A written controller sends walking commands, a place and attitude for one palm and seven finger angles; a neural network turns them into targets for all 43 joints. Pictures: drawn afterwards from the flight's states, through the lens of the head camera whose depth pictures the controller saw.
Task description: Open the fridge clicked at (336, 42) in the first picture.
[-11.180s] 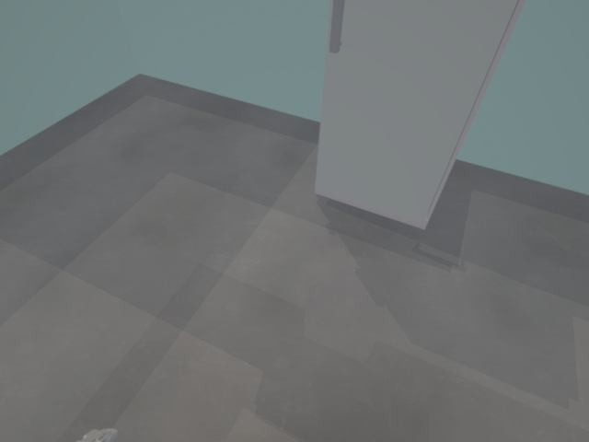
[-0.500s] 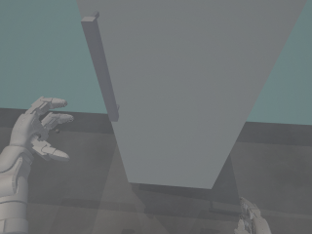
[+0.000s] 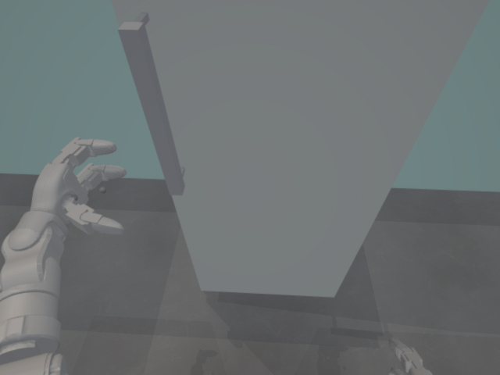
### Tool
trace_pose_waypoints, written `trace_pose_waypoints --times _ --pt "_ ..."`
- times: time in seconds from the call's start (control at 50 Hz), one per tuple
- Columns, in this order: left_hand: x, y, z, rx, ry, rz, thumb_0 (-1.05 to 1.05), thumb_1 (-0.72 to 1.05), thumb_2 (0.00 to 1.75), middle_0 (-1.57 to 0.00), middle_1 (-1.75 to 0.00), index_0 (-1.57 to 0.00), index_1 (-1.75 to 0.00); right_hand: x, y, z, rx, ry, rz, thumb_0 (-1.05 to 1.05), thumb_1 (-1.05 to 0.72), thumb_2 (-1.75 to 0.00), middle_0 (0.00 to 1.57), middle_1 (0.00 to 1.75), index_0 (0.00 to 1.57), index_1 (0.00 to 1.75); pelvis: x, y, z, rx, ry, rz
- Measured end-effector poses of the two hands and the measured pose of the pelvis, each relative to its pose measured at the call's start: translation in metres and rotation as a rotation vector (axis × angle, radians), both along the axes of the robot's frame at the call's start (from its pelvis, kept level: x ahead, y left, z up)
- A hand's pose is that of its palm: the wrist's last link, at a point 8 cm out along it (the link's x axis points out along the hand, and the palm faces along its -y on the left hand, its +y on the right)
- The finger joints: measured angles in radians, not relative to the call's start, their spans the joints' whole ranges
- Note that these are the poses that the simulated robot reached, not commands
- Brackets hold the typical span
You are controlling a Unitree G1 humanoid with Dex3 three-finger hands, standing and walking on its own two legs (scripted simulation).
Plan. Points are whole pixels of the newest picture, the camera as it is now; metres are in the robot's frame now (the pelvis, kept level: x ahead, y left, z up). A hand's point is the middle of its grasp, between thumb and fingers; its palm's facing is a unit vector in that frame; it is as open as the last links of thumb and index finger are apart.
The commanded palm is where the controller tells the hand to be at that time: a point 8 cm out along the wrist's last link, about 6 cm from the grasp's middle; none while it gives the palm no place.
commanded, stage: move the hooked fingers beside the handle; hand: left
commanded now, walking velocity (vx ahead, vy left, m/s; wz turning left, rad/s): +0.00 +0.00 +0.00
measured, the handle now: (163, 119) +0.50 +0.18 +0.16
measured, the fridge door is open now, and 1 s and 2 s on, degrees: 0 0 0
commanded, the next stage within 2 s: feel for the door with the fingertips in 1.48 s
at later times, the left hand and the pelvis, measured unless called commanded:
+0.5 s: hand (119, 167) +0.41 +0.24 +0.12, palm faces +0.00 -1.00 +0.00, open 14.0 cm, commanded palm +0.39 +0.29 +0.12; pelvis +0.00 +0.01 +0.00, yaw +0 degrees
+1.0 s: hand (127, 159) +0.44 +0.24 +0.11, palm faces +0.00 -1.00 -0.01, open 13.9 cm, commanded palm +0.41 +0.29 +0.12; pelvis +0.01 +0.01 -0.01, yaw -2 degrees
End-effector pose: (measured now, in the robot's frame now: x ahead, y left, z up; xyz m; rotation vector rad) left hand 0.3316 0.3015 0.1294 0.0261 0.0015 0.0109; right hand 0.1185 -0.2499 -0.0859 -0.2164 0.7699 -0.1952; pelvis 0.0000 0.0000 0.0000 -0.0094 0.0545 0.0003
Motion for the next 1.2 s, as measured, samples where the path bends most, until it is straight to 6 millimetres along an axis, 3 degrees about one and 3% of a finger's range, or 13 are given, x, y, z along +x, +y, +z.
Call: trace_pose_waypoints --times 0.26,0.74,0.86,1.0,1.2 --pt "0.030 0.002 -0.003 -0.018 0.006 -0.003 -0.01 -0.50 0.30 -0.30 -1.20 -0.30 -1.20 -0.016 -0.004 -0.006 -0.022 0.081 -0.020 0.01 -0.91 -0.90 0.21 0.30 0.20 0.30 0.000 0.003 -0.002 -0.005 0.027 0.001" --pt "0.088 -0.010 -0.007 -0.018 0.017 -0.018 -0.01 -0.50 0.30 -0.30 -1.20 -0.30 -1.20 -0.073 -0.008 -0.020 -0.032 0.283 -0.098 0.01 -0.91 -0.90 0.21 0.30 0.20 0.30 -0.001 0.008 -0.008 -0.013 0.095 -0.011" --pt "0.094 -0.014 -0.008 -0.026 -0.004 -0.029 -0.01 -0.50 0.30 -0.30 -1.20 -0.30 -1.20 -0.085 -0.009 -0.021 -0.022 0.318 -0.128 0.01 -0.91 -0.90 0.21 0.30 0.20 0.30 0.003 0.009 -0.008 -0.010 0.107 -0.028" --pt "0.083 -0.007 -0.015 -0.014 0.009 -0.011 -0.01 -0.50 0.30 -0.30 -1.20 -0.30 -1.20 -0.081 -0.008 -0.020 -0.010 0.312 -0.137 0.01 -0.91 -0.90 0.21 0.30 0.20 0.30 0.006 0.008 -0.007 -0.011 0.102 -0.031" --pt "0.077 -0.010 -0.009 -0.017 -0.002 -0.017 -0.01 -0.50 0.30 -0.30 -1.20 -0.30 -1.20 -0.050 -0.007 -0.018 -0.016 0.251 -0.085 0.01 -0.91 -0.90 0.21 0.30 0.20 0.30 0.005 0.007 -0.008 -0.016 0.090 -0.009"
